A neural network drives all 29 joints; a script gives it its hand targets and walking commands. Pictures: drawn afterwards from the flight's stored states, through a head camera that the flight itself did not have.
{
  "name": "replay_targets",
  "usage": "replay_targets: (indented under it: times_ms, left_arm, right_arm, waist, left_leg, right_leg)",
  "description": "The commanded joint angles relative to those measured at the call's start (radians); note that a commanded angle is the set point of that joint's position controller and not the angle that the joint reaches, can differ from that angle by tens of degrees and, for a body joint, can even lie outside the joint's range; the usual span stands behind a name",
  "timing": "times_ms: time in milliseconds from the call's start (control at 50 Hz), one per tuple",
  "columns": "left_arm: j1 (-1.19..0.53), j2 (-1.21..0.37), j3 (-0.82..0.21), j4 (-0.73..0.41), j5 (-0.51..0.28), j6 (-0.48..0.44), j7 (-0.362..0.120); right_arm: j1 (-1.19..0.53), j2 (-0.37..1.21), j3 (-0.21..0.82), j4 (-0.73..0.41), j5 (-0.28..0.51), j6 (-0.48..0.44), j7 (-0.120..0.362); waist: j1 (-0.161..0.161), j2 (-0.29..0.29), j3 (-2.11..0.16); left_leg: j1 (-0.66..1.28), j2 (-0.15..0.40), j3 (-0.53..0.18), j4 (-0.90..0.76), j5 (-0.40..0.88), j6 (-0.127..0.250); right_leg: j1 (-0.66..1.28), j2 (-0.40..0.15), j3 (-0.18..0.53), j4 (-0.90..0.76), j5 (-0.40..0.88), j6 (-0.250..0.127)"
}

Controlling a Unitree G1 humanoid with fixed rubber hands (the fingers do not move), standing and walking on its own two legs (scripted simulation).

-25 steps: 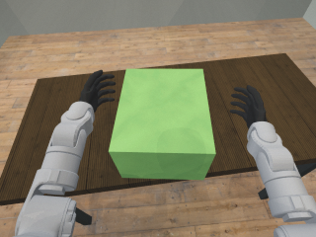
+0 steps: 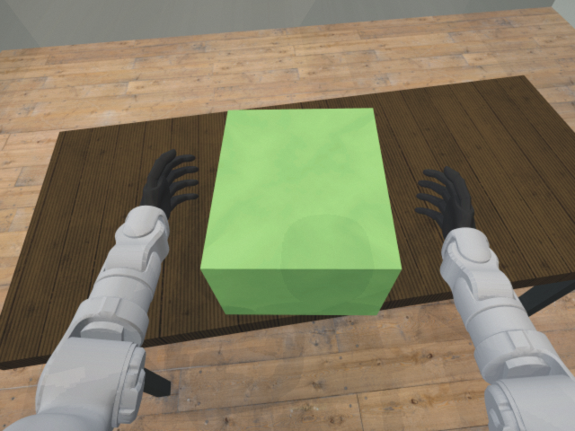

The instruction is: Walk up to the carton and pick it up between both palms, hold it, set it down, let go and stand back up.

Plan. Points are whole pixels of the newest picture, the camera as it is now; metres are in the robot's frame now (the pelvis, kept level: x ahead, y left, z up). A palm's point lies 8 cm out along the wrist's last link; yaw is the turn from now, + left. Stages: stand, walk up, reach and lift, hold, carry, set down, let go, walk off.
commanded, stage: reach and lift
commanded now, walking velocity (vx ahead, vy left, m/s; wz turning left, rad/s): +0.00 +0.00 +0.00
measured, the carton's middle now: (300, 209) +0.44 +0.00 -0.01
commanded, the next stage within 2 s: none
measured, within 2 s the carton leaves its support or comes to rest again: neither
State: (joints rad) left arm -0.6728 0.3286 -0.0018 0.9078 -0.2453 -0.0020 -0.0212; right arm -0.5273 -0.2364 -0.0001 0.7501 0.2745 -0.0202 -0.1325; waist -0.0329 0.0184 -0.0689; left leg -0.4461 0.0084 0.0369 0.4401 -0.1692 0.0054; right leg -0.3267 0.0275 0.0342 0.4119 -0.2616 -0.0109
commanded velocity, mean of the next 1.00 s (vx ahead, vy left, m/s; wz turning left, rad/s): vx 0.00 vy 0.00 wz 0.00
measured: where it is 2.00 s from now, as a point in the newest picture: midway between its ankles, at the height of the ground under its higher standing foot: outside the picture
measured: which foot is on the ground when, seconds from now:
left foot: down 0.00-1.00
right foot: down 0.00-1.00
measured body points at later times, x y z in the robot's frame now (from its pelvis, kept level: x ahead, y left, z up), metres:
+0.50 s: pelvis -0.02 +0.01 -0.02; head +0.05 +0.02 +0.43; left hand +0.42 +0.20 +0.03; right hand +0.39 -0.20 +0.02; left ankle +0.02 +0.11 -0.74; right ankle -0.05 -0.12 -0.74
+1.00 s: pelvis -0.01 +0.02 -0.02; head +0.05 +0.02 +0.43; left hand +0.43 +0.17 +0.03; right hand +0.39 -0.17 +0.02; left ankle +0.02 +0.11 -0.74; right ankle -0.05 -0.12 -0.74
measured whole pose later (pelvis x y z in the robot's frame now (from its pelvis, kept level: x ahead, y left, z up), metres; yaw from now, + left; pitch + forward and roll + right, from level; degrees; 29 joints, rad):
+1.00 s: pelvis -0.01 +0.02 -0.02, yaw -1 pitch +20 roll -2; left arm -0.82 0.18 0.00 1.25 -0.12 -0.33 0.07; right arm -0.69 -0.10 -0.12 1.06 0.12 -0.24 -0.11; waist -0.03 0.04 -0.23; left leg -0.74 0.02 0.04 0.59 -0.20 0.01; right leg -0.60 0.04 0.03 0.53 -0.27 0.01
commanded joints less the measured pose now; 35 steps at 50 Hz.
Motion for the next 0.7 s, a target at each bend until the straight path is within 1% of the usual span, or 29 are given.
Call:
replay_targets:
  times_ms: [0,40,60,80,100,120,160,200,220,240,260,280,300,320,340,380,400,420,440,460,500,520,540,560,600,620,640,660,680]
  left_arm:
    - [-0.578,0.096,0.011,0.003,-0.017,-0.224,0.014]
    - [-0.620,0.113,0.024,0.012,-0.009,-0.240,0.009]
    - [-0.603,0.109,0.038,0.067,0.021,-0.244,0.002]
    - [-0.608,0.125,0.040,0.144,0.025,-0.255,0.006]
    - [-0.627,0.154,0.063,0.183,0.028,-0.272,0.007]
    - [-0.642,0.136,0.057,0.119,0.014,-0.291,0.016]
    - [-0.619,0.110,0.013,0.185,0.011,-0.297,0.016]
    - [-0.644,0.080,-0.006,0.078,-0.007,-0.330,0.025]
    - [-0.667,0.088,-0.024,0.130,-0.026,-0.338,0.029]
    - [-0.724,0.097,-0.015,0.091,-0.027,-0.348,0.038]
    - [-0.750,0.093,-0.031,0.080,-0.038,-0.353,0.041]
    - [-0.714,0.055,-0.051,0.057,-0.024,-0.347,0.044]
    - [-0.724,0.057,-0.053,0.034,-0.029,-0.348,0.046]
    - [-0.701,0.051,-0.070,0.081,-0.036,-0.337,0.044]
    - [-0.697,0.051,-0.061,0.098,-0.020,-0.343,0.043]
    - [-0.660,0.025,-0.056,0.100,-0.021,-0.342,0.045]
    - [-0.702,0.012,-0.069,0.110,0.011,-0.341,0.044]
    - [-0.641,0.005,-0.050,0.089,0.007,-0.340,0.046]
    - [-0.708,0.013,-0.065,0.141,-0.014,-0.338,0.038]
    - [-0.717,-0.007,-0.059,0.155,-0.010,-0.342,0.043]
    - [-0.679,-0.056,-0.061,0.138,0.012,-0.345,0.045]
    - [-0.671,-0.053,-0.061,0.181,0.011,-0.348,0.038]
    - [-0.751,-0.069,-0.071,0.115,0.028,-0.356,0.047]
    - [-0.671,-0.069,-0.034,0.087,0.047,-0.359,0.055]
    - [-0.729,-0.096,-0.040,0.180,0.050,-0.355,0.046]
    - [-0.747,-0.081,-0.018,0.186,0.058,-0.367,0.048]
    - [-0.744,-0.082,-0.001,0.174,0.092,-0.364,0.061]
    - [-0.707,-0.059,0.034,0.194,0.106,-0.372,0.065]
    - [-0.709,-0.081,0.034,0.196,0.103,-0.379,0.071]
  right_arm:
    - [-0.557,-0.114,-0.055,0.021,-0.019,-0.177,0.049]
    - [-0.611,-0.132,-0.070,0.018,-0.024,-0.187,0.040]
    - [-0.591,-0.127,-0.069,0.082,-0.055,-0.189,0.037]
    - [-0.617,-0.134,-0.050,0.109,-0.028,-0.189,0.037]
    - [-0.624,-0.120,-0.023,0.096,-0.023,-0.196,0.033]
    - [-0.654,-0.127,-0.027,0.026,-0.021,-0.218,0.030]
    - [-0.671,-0.131,-0.025,0.128,-0.016,-0.225,0.034]
    - [-0.680,-0.121,-0.031,0.014,-0.009,-0.255,0.034]
    - [-0.694,-0.124,-0.027,0.027,0.017,-0.258,0.040]
    - [-0.721,-0.129,-0.043,0.059,-0.010,-0.260,0.039]
    - [-0.725,-0.131,-0.051,0.074,-0.001,-0.258,0.040]
    - [-0.707,-0.139,-0.066,0.122,-0.001,-0.264,0.044]
    - [-0.713,-0.139,-0.061,0.088,-0.007,-0.260,0.048]
    - [-0.725,-0.124,-0.034,0.093,0.007,-0.256,0.053]
    - [-0.727,-0.143,-0.064,0.101,-0.002,-0.258,0.046]
    - [-0.691,-0.106,-0.023,0.089,-0.008,-0.264,0.049]
    - [-0.700,-0.119,-0.070,0.151,-0.035,-0.264,0.045]
    - [-0.701,-0.107,-0.058,0.092,-0.021,-0.270,0.046]
    - [-0.738,-0.092,-0.056,0.129,-0.026,-0.259,0.045]
    - [-0.770,-0.100,-0.078,0.110,-0.036,-0.261,0.048]
    - [-0.734,-0.054,-0.054,0.135,-0.044,-0.261,0.056]
    - [-0.763,-0.042,-0.042,0.116,-0.036,-0.269,0.055]
    - [-0.739,-0.018,-0.078,0.135,-0.055,-0.273,0.049]
    - [-0.711,-0.033,-0.071,0.130,-0.044,-0.278,0.054]
    - [-0.763,0.024,-0.077,0.175,-0.090,-0.260,0.049]
    - [-0.775,0.042,-0.083,0.157,-0.105,-0.258,0.048]
    - [-0.761,0.024,-0.114,0.193,-0.126,-0.263,0.047]
    - [-0.739,0.010,-0.126,0.189,-0.137,-0.263,0.042]
    - [-0.764,0.015,-0.139,0.165,-0.162,-0.280,0.033]
  waist:
    - [-0.009,0.041,-0.813]
    - [-0.007,0.058,-0.836]
    - [-0.020,0.005,-0.823]
    - [0.006,0.030,-0.749]
    - [0.003,-0.024,-0.783]
    - [0.003,0.003,-0.832]
    - [0.001,0.002,-0.752]
    - [-0.007,0.012,-0.904]
    - [-0.016,0.013,-0.922]
    - [-0.018,0.023,-0.909]
    - [-0.013,0.055,-0.944]
    - [-0.035,0.095,-0.929]
    - [-0.009,0.105,-0.979]
    - [-0.003,0.079,-0.916]
    - [-0.033,0.092,-0.958]
    - [-0.013,0.038,-0.952]
    - [-0.041,0.094,-0.919]
    - [-0.017,0.091,-0.950]
    - [-0.042,0.036,-0.891]
    - [-0.019,0.054,-0.893]
    - [-0.030,0.037,-0.890]
    - [-0.004,0.036,-0.854]
    - [-0.044,0.083,-0.879]
    - [-0.011,0.104,-0.878]
    - [-0.041,0.029,-0.826]
    - [-0.019,0.025,-0.848]
    - [-0.040,0.053,-0.825]
    - [-0.015,0.052,-0.834]
    - [-0.035,0.028,-0.882]
  left_leg:
    - [0.510,0.043,-0.067,0.195,0.606,-0.069]
    - [0.493,0.041,-0.053,0.195,0.586,-0.071]
    - [0.475,0.033,-0.051,0.183,0.516,-0.057]
    - [0.398,0.033,-0.050,0.174,0.452,-0.053]
    - [0.360,0.021,-0.030,0.177,0.398,-0.028]
    - [0.369,0.018,-0.032,0.187,0.435,-0.037]
    - [0.378,0.027,-0.050,0.207,0.457,-0.049]
    - [0.408,0.024,-0.044,0.228,0.487,-0.052]
    - [0.404,0.024,-0.043,0.241,0.471,-0.053]
    - [0.409,0.024,-0.048,0.241,0.474,-0.062]
    - [0.407,0.023,-0.048,0.247,0.471,-0.063]
    - [0.473,0.033,-0.064,0.243,0.518,-0.082]
    - [0.467,0.035,-0.060,0.247,0.518,-0.083]
    - [0.459,0.041,-0.063,0.252,0.527,-0.072]
    - [0.446,0.034,-0.060,0.251,0.486,-0.078]
    - [0.458,0.045,-0.063,0.255,0.543,-0.065]
    - [0.466,0.039,-0.081,0.248,0.526,-0.085]
    - [0.484,0.041,-0.066,0.260,0.564,-0.085]
    - [0.438,0.040,-0.075,0.249,0.500,-0.072]
    - [0.412,0.040,-0.070,0.235,0.449,-0.076]
    - [0.426,0.036,-0.070,0.239,0.466,-0.071]
    - [0.399,0.035,-0.073,0.247,0.470,-0.066]
    - [0.420,0.031,-0.078,0.243,0.460,-0.076]
    - [0.460,0.037,-0.074,0.242,0.519,-0.092]
    - [0.393,0.035,-0.067,0.236,0.416,-0.070]
    - [0.368,0.034,-0.058,0.239,0.378,-0.059]
    - [0.390,0.031,-0.070,0.230,0.400,-0.064]
    - [0.381,0.028,-0.062,0.232,0.375,-0.065]
    - [0.385,0.033,-0.067,0.237,0.397,-0.068]
  right_leg:
    - [-0.307,0.016,-0.086,0.036,0.481,0.025]
    - [-0.271,0.016,-0.076,0.021,0.442,0.016]
    - [-0.255,0.020,-0.076,0.034,0.428,0.025]
    - [-0.304,0.009,-0.071,0.049,0.382,0.028]
    - [-0.245,0.006,-0.047,0.050,0.401,0.042]
    - [-0.224,0.005,-0.055,0.079,0.460,0.051]
    - [-0.281,0.008,-0.062,0.083,0.430,0.035]
    - [-0.278,0.013,-0.072,0.095,0.471,0.043]
    - [-0.303,0.015,-0.081,0.095,0.427,0.040]
    - [-0.295,0.010,-0.078,0.094,0.419,0.044]
    - [-0.315,0.012,-0.083,0.103,0.380,0.033]
    - [-0.376,0.016,-0.093,0.089,0.376,0.019]
    - [-0.392,0.015,-0.097,0.091,0.362,0.023]
    - [-0.383,0.011,-0.089,0.088,0.359,0.026]
    - [-0.406,0.018,-0.090,0.085,0.328,0.023]
    - [-0.348,0.026,-0.087,0.089,0.395,0.025]
    - [-0.388,0.020,-0.104,0.085,0.354,0.018]
    - [-0.380,0.024,-0.098,0.086,0.362,0.020]
    - [-0.374,0.017,-0.096,0.076,0.330,0.020]
    - [-0.391,0.019,-0.102,0.087,0.285,0.015]
    - [-0.382,0.028,-0.095,0.073,0.320,0.017]
    - [-0.374,0.015,-0.092,0.087,0.327,0.026]
    - [-0.375,0.021,-0.097,0.080,0.310,0.017]
    - [-0.389,0.030,-0.103,0.081,0.327,0.015]
    - [-0.362,0.020,-0.100,0.075,0.287,0.021]
    - [-0.368,0.016,-0.092,0.086,0.273,0.020]
    - [-0.391,0.014,-0.092,0.085,0.294,0.026]
    - [-0.393,0.020,-0.088,0.085,0.259,0.015]
    - [-0.371,0.025,-0.096,0.083,0.281,0.016]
